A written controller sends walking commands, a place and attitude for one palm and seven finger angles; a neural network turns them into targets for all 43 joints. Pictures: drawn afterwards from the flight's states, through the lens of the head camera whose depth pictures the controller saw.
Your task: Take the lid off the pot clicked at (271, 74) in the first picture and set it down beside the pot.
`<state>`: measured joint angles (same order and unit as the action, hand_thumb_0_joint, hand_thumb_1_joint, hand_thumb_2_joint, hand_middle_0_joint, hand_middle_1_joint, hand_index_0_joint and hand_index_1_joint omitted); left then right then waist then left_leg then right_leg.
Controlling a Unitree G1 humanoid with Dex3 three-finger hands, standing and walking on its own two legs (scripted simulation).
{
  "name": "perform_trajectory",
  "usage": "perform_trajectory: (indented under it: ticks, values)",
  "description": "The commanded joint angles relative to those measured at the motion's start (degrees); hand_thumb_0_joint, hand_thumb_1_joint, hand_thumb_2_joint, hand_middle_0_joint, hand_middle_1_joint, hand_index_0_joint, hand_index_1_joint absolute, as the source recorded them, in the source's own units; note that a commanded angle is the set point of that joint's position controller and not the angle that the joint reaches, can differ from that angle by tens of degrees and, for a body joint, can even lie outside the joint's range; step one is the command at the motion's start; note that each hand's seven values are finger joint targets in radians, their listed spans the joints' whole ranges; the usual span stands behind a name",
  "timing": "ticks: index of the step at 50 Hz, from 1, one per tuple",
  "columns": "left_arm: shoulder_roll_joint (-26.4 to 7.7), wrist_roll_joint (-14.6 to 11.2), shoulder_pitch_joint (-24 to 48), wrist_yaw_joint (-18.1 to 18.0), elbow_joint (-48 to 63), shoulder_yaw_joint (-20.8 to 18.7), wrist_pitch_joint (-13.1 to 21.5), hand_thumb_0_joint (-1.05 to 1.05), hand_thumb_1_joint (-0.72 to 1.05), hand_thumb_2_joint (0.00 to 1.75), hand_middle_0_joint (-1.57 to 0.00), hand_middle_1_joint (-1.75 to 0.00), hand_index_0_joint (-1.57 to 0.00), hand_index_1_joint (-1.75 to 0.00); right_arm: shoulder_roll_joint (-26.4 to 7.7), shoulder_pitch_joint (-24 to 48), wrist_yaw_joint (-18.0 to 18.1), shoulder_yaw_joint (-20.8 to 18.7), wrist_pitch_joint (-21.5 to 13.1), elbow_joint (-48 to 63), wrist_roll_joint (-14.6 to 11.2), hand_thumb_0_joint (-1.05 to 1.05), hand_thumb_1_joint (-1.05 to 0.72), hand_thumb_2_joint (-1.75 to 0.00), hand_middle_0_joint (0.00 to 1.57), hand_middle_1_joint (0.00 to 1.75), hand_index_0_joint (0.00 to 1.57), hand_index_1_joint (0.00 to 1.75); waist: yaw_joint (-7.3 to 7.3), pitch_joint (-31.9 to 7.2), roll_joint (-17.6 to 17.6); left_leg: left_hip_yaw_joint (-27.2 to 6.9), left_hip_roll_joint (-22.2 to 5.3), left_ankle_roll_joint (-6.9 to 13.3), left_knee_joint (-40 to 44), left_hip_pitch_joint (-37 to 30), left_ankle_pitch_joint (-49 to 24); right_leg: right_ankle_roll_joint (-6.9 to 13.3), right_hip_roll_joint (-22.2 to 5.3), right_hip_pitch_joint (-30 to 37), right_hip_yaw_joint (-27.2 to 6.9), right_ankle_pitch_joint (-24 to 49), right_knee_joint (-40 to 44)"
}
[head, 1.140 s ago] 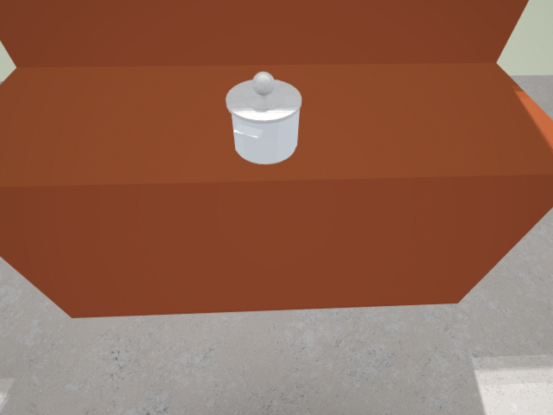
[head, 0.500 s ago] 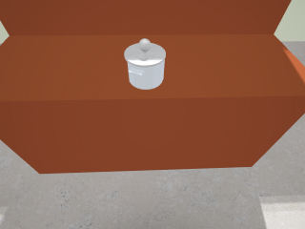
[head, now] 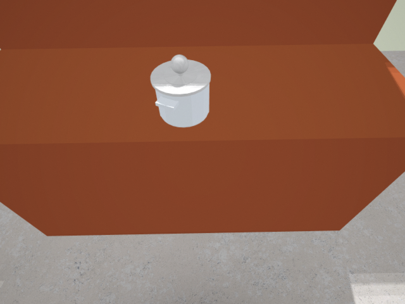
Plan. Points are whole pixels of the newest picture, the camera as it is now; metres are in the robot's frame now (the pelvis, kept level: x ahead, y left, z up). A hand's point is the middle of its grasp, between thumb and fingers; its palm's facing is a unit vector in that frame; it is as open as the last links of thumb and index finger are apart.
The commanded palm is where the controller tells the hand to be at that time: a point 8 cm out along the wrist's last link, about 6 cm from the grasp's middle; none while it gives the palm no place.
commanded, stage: take the last steps up to it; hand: left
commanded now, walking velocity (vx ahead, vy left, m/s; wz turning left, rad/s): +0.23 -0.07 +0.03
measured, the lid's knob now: (179, 64) +0.63 +0.10 +0.14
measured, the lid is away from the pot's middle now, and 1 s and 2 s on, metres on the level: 0.00 0.00 0.00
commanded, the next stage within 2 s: come to a stop and stand still in 0.22 s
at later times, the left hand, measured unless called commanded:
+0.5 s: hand (144, 299) +0.16 +0.15 -0.17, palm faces +0.09 -0.97 -0.21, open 7.2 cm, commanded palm none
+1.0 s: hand (114, 301) +0.15 +0.22 -0.18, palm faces +0.07 -0.95 -0.29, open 7.3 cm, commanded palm none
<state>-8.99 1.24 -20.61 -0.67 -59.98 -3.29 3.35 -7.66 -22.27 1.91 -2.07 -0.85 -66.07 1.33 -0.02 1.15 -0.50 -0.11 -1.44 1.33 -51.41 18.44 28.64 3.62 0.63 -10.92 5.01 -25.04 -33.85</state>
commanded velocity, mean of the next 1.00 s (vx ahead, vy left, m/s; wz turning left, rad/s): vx -0.03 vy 0.04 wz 0.02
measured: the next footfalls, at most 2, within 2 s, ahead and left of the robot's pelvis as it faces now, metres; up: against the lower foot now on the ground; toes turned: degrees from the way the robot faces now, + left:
left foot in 0.26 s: +0.21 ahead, +0.08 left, +0.00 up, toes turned +4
right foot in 0.56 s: +0.24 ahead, -0.19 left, +0.00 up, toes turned -1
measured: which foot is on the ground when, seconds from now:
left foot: up 0.00-0.24, down 0.26-0.56, up 0.58-0.90, down 0.92-1.00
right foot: down 0.00-0.26, up 0.28-0.54, down 0.56-1.00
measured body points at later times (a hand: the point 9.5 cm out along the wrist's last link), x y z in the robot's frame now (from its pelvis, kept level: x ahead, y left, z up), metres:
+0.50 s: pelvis +0.14 -0.03 +0.01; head +0.16 -0.03 +0.46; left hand +0.16 +0.20 -0.15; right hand +0.22 -0.26 -0.14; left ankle +0.17 +0.08 -0.73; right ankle +0.16 -0.18 -0.70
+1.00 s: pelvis +0.11 +0.00 -0.01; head +0.12 +0.01 +0.44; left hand +0.15 +0.27 -0.15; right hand +0.24 -0.25 -0.14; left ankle +0.14 +0.11 -0.73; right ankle +0.20 -0.19 -0.72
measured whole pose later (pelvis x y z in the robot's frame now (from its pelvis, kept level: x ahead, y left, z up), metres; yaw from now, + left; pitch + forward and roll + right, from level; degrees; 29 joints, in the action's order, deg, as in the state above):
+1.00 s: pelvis +0.11 +0.00 -0.01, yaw +1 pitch -4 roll +0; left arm -14.1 1.3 -15.7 -2.7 -51.6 -1.1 -2.8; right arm -12.8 -8.9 -0.1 -2.9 2.8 -49.5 1.3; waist 1.8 4.3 0.8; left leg -0.1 1.6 1.2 -42.5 18.2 20.3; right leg -0.3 -5.4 -22.5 -4.8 -18.3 -41.1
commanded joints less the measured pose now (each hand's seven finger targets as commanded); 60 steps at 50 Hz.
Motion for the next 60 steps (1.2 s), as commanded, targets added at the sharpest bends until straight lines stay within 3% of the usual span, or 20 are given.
perform_trajectory:
  ticks: [1, 10, 11, 12, 13, 14, 16, 19, 25, 26, 29, 34, 42, 43, 45, 49, 52, 56, 58, 60]
  values:
    - [-4.65, 0.28, -15.74, -1.7, -2.76, -0.57, 0.63, 0.0, 0.9, 0.9, -0.2, -0.3, -0.2, -0.3, -3.42, 12.99, -0.82, -1.33, -2.48, 9.28, 0.06, 0.0, -0.9, -0.9, 0.2, 0.3, 0.2, 0.3, 3.93, 4.48, 0.52, 1.18, -2.11, 0.54, -18.2, 28.45, -0.55, 11.18, -17.58, 17.22, -18.79, 42.71, 13.43]
    - [-6.16, -0.55, -7.98, -1.54, -2.37, -0.21, 1.5, 0.0, 0.9, 0.9, -0.2, -0.3, -0.2, -0.3, -2.53, 6.74, -1.36, -0.74, -3.21, 7.93, -0.44, 0.0, -0.9, -0.9, 0.2, 0.3, 0.2, 0.3, -3.34, -0.98, 8.62, 11.04, 5.28, 1.95, 18.45, -5.49, -20.8, 3.27, -8.69, 8.63, -3.96, 62.99, 5.24]
    - [-6.15, -0.68, -8.18, -1.44, -2.37, -0.19, 1.34, 0.0, 0.9, 0.9, -0.2, -0.3, -0.2, -0.3, -4.33, 1.29, -0.87, -1.17, -3.4, 6.19, -0.2, 0.0, -0.9, -0.9, 0.2, 0.3, 0.2, 0.3, -5.64, -4.14, 7.86, 8.63, 4.01, 3.01, 22.43, -12.95, -24.69, 2.03, -8.31, 7.07, -3.99, 60.62, -3.64]
    - [-4.86, -0.99, -9.34, -1.21, -1.86, -0.1, 1.18, 0.0, 0.9, 0.9, -0.2, -0.3, -0.2, -0.3, -8.45, -3.98, -0.16, -2.22, -3.42, 5.0, 0.33, 0.0, -0.9, -0.9, 0.2, 0.3, 0.2, 0.3, -7.62, -7.76, 4.13, -2.94, -5.28, 7.45, 21.17, -24.7, -36.27, -0.28, -5.57, -3.25, -2.93, 46.48, -15.42]
    - [-1.48, -1.58, -9.06, -1.01, 0.12, 0.68, 0.86, 0.0, 0.9, 0.9, -0.2, -0.3, -0.2, -0.3, -13.47, -8.34, 0.12, -3.7, -3.11, 4.76, 0.69, 0.0, -0.9, -0.9, 0.2, 0.3, 0.2, 0.3, -7.86, -9.18, -6.19, -22.59, -21.09, 16.37, 26.53, -28.47, -48.44, -1.96, 0.61, -15.04, -0.4, 1.38, -35.11]
    - [-2.19, -0.8, -7.2, -1.35, 2.14, 0.47, 0.43, 0.0, 0.9, 0.9, -0.2, -0.3, -0.2, -0.3, -14.71, -6.89, 0.05, -3.42, -2.28, 5.22, -0.27, 0.0, -0.9, -0.9, 0.2, 0.3, 0.2, 0.3, -6.58, -5.9, -5.89, -27.42, -24.53, 19.66, 30.95, -22.13, -44.99, -1.41, 0.24, -19.01, -5.54, -10.22, -43.49]
    - [-2.8, -0.11, -3.72, -0.96, 2.66, -0.13, -0.5, 0.0, 0.9, 0.9, -0.2, -0.3, -0.2, -0.3, -8.09, 2.74, 0.36, -1.86, -2.81, 7.63, -0.22, 0.0, -0.9, -0.9, 0.2, 0.3, 0.2, 0.3, -2.57, 1.61, -5.82, -23.1, -20.5, 16.45, 35.3, -10.45, -27.28, -2.08, -4.38, -23.47, -9.32, -3.62, -43.93]
    - [0.2, -0.13, -7.42, -0.66, 1.47, 0.42, -2.87, 0.0, 0.9, 0.9, -0.2, -0.3, -0.2, -0.3, -6.61, 12.7, 0.38, -0.53, -2.96, 10.56, -0.16, 0.0, -0.9, -0.9, 0.2, 0.3, 0.2, 0.3, 3.34, 1.57, -4.37, -8.22, -13.88, 10.38, 36.5, 3.7, -33.34, -3.62, -6.66, -10.13, -7.93, -0.91, -26.97]
    - [-2.86, 0.51, -7.01, -1.69, 1.99, 0.52, -3.84, 0.0, 0.9, 0.9, -0.2, -0.3, -0.2, -0.3, -8.61, 13.62, -0.15, -1.5, 0.05, 11.03, -0.66, 0.0, -0.9, -0.9, 0.2, 0.3, 0.2, 0.3, 3.48, 0.75, -5.56, -2.68, -8.19, 5.33, 28.14, 4.0, -27.54, -6.15, -3.86, -0.84, -1.49, 13.05, -2.06]
    - [-5.26, 0.64, -6.34, -1.83, 2.71, 0.19, -3.49, 0.0, 0.9, 0.9, -0.2, -0.3, -0.2, -0.3, -8.2, 13.59, -0.25, -1.74, 0.61, 11.48, -0.77, 0.0, -0.9, -0.9, 0.2, 0.3, 0.2, 0.3, 3.36, 1.43, -2.56, -2.12, -5.7, 2.85, 23.51, 2.91, -24.48, -5.42, -5.05, -2.07, -5.28, 18.85, 3.93]
    - [-15.97, 0.75, -2.05, -1.47, 6.57, -1.87, -3.0, 0.0, 0.9, 0.9, -0.2, -0.3, -0.2, -0.3, -6.3, 10.37, -0.58, -2.62, 2.9, 13.01, -0.65, 0.0, -0.9, -0.9, 0.2, 0.3, 0.2, 0.3, 2.16, -1.54, 11.51, 2.05, 4.41, -2.49, -0.13, 4.09, 3.56, 7.41, -24.69, -6.09, -26.76, 36.65, 14.25]
    - [-13.25, 0.5, -0.31, -2.93, 7.74, -2.66, -3.09, 0.0, 0.9, 0.9, -0.2, -0.3, -0.2, -0.3, -8.62, 13.78, -0.66, -2.71, 3.22, 14.35, -0.53, 0.0, -0.9, -0.9, 0.2, 0.3, 0.2, 0.3, 3.37, -5.99, 10.55, -3.6, 2.9, -3.73, -16.81, 15.22, 1.65, 9.1, -20.74, 7.78, -18.76, 57.1, 6.69]
    - [-15.7, 1.39, 5.11, -2.42, 10.77, -3.18, -4.24, 0.0, 0.9, 0.9, -0.2, -0.3, -0.2, -0.3, -7.16, 10.21, -1.6, -2.17, 2.48, 14.95, -1.14, 0.0, -0.9, -0.9, 0.2, 0.3, 0.2, 0.3, 0.88, -6.13, 14.22, 1.24, 3.64, -3.26, 10.27, -0.17, -3.61, 5.42, -17.84, -2.53, -16.94, 34.15, 8.51]
    - [-18.01, 0.16, 8.82, -3.66, 11.32, -0.3, -2.37, 0.0, 0.9, 0.9, -0.2, -0.3, -0.2, -0.3, -10.49, 6.84, -1.89, -1.51, 1.54, 16.84, 0.1, 0.0, -0.9, -0.9, 0.2, 0.3, 0.2, 0.3, -3.95, -8.54, -2.51, -5.8, 2.33, -0.56, 28.87, -5.78, -15.35, 3.89, -16.23, 3.36, -17.27, 43.41, -5.01]
    - [-10.81, -0.32, 5.79, -2.56, 14.96, 0.62, -4.04, 0.0, 0.9, 0.9, -0.2, -0.3, -0.2, -0.3, -14.66, 12.47, -1.52, -3.36, 0.31, 21.44, 0.46, 0.0, -0.9, -0.9, 0.2, 0.3, 0.2, 0.3, -0.2, -11.6, -14.81, -9.19, -7.44, 2.79, 28.11, -11.59, -30.17, -3.5, -2.84, -10.59, -2.53, -0.55, -11.02]
    - [-10.54, 0.64, -1.41, -2.25, 10.94, 1.45, -5.25, 0.0, 0.9, 0.9, -0.2, -0.3, -0.2, -0.3, -13.25, 22.9, -2.26, -2.12, 2.62, 24.5, -0.25, 0.0, -0.9, -0.9, 0.2, 0.3, 0.2, 0.3, 4.44, 5.55, -7.68, -6.36, -3.26, 1.54, 25.15, 14.01, 1.63, -3.19, -1.93, -6.47, -3.76, 5.63, -5.26]
    - [-12.72, 0.87, 1.98, -2.35, 13.43, 1.33, -4.64, 0.0, 0.9, 0.9, -0.2, -0.3, -0.2, -0.3, -11.81, 16.8, -2.42, -2.08, 3.41, 23.89, -0.53, 0.0, -0.9, -0.9, 0.2, 0.3, 0.2, 0.3, 0.38, 5.96, 5.06, -2.84, 2.27, 0.05, 15.88, 7.04, 4.2, 0.02, -6.69, -18.1, -15.15, -9.4, 7.55]
    - [-11.64, 0.72, 6.84, -2.75, 16.19, 0.68, -4.92, 0.0, 0.9, 0.9, -0.2, -0.3, -0.2, -0.3, -12.98, 9.85, -2.23, -2.7, 2.67, 23.18, 0.24, 0.0, -0.9, -0.9, 0.2, 0.3, 0.2, 0.3, -3.02, 1.3, 1.25, -7.68, -1.29, 1.52, 22.13, 1.38, 6.8, -1.28, -3.59, -22.64, -10.59, -7.97, 1.06]
    - [-9.05, 0.47, 3.25, -2.39, 14.43, 0.89, -5.19, 0.0, 0.9, 0.9, -0.2, -0.3, -0.2, -0.3, -14.56, 12.58, -2.11, -3.0, 1.92, 23.41, 0.24, 0.0, -0.9, -0.9, 0.2, 0.3, 0.2, 0.3, -0.9, -0.25, -11.28, -17.2, -8.81, 4.56, 35.05, 7.72, 11.75, -4.08, 1.18, -14.38, -3.31, 1.92, -13.15]
    - [-8.15, 0.34, -0.21, -2.08, 11.86, 0.6, -4.91, 0.0, 0.9, 0.9, -0.2, -0.3, -0.2, -0.3, -13.05, 15.36, -1.68, -2.69, 1.75, 22.47, 0.13, 0.0, -0.9, -0.9, 0.2, 0.3, 0.2, 0.3, 1.69, 0.67, -5.39, -15.83, -8.8, 5.56, 34.92, 12.01, 6.98, -4.01, -0.03, -9.58, -5.43, 3.6, -15.7]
